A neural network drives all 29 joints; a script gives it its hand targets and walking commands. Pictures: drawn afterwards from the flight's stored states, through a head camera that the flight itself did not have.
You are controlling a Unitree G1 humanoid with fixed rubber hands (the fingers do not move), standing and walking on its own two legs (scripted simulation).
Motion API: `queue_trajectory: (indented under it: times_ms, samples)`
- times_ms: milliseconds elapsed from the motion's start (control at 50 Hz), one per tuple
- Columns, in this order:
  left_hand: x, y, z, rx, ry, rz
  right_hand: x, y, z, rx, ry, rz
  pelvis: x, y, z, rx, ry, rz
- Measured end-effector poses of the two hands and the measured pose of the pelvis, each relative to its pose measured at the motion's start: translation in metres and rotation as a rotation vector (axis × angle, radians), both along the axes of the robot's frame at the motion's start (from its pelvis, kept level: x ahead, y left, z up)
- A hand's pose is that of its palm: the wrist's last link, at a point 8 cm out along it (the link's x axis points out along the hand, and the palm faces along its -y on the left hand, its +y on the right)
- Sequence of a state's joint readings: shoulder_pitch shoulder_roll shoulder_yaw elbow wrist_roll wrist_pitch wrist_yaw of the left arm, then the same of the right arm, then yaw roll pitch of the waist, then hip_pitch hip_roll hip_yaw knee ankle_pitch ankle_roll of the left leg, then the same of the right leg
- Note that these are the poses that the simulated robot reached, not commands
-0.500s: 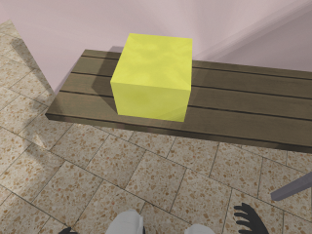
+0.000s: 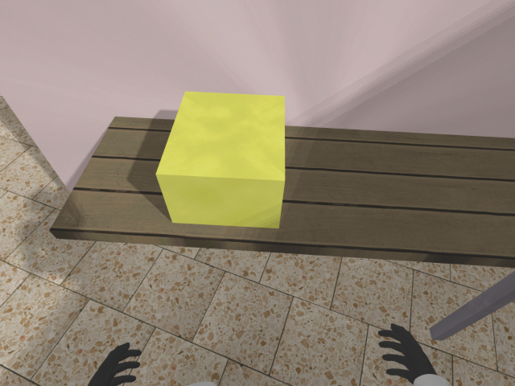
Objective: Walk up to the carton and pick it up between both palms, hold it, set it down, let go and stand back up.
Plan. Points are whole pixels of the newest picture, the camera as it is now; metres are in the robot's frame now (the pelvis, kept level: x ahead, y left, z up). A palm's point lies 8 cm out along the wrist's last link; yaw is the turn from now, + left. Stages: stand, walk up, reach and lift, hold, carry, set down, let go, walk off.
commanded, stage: walk up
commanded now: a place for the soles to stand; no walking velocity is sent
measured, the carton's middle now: (230, 157) +0.56 +0.08 -0.01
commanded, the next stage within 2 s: none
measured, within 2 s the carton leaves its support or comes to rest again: neither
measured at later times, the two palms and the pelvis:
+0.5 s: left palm out of the picture +0.05 +0.29 -0.11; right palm out of the picture +0.08 -0.25 -0.11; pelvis +0.00 +0.03 +0.00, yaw -1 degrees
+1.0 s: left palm (70, 355) +0.18 +0.32 -0.11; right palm out of the picture +0.11 -0.17 -0.12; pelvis +0.06 +0.09 -0.01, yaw -5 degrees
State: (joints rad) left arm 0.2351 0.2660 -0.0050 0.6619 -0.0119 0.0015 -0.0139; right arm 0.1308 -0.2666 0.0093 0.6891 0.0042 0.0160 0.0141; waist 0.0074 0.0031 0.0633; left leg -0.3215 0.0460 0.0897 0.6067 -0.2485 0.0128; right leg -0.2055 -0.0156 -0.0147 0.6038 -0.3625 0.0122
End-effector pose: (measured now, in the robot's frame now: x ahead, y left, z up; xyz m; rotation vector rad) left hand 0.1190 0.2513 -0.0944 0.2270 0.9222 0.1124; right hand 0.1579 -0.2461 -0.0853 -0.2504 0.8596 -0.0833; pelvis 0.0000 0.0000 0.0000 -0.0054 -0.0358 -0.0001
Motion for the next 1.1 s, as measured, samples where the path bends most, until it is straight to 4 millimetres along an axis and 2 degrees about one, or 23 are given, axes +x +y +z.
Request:
queue_trajectory:
  times_ms: [160, 380, 480, 540, 600, 660, 720, 860, 920, 1100]
  samples:
    - [-0.006, -0.004, 0.002, -0.003, 0.012, -0.017, -0.035, -0.006, -0.008, 0.008, 0.063, -0.045, -0.004, -0.001, 0.002, 0.002, -0.004, -0.017]
    - [-0.030, -0.004, -0.006, 0.010, 0.060, -0.029, -0.078, -0.014, -0.016, -0.010, 0.146, -0.074, -0.010, 0.003, 0.002, -0.001, -0.005, -0.033]
    - [-0.062, 0.029, -0.011, 0.088, 0.129, 0.039, -0.081, -0.009, -0.023, -0.036, 0.205, -0.052, 0.001, 0.021, -0.003, -0.025, 0.000, -0.019]
    - [-0.078, 0.057, -0.016, 0.107, 0.182, 0.087, -0.070, 0.006, -0.027, -0.037, 0.203, -0.045, 0.010, 0.038, -0.008, -0.035, -0.011, -0.008]
    - [-0.080, 0.084, -0.029, 0.104, 0.218, 0.111, -0.057, 0.028, -0.032, -0.035, 0.170, -0.045, 0.020, 0.056, -0.018, -0.009, -0.030, -0.005]
    - [-0.067, 0.098, -0.038, 0.090, 0.238, 0.101, -0.053, 0.046, -0.036, -0.034, 0.147, -0.074, 0.026, 0.069, -0.024, 0.012, -0.035, -0.028]
    - [-0.044, 0.102, -0.041, 0.085, 0.232, 0.053, -0.056, 0.057, -0.036, -0.034, 0.152, -0.119, 0.030, 0.075, -0.024, 0.017, -0.041, -0.047]
    - [0.018, 0.088, -0.036, 0.054, 0.126, -0.044, -0.066, 0.062, -0.042, -0.034, 0.198, -0.167, 0.039, 0.081, -0.023, 0.020, -0.039, -0.087]
    - [0.035, 0.079, -0.028, 0.025, 0.096, -0.051, -0.061, 0.065, -0.041, -0.007, 0.204, -0.183, 0.046, 0.084, -0.018, -0.004, -0.036, -0.086]
    - [0.087, 0.068, -0.005, -0.013, 0.022, -0.099, -0.033, 0.075, -0.017, 0.006, 0.145, -0.162, 0.068, 0.087, 0.002, 0.001, -0.001, -0.092]
